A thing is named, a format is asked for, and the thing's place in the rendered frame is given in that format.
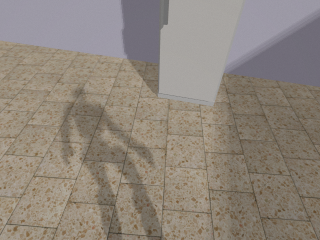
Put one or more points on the fridge door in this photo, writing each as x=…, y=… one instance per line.
x=194, y=46

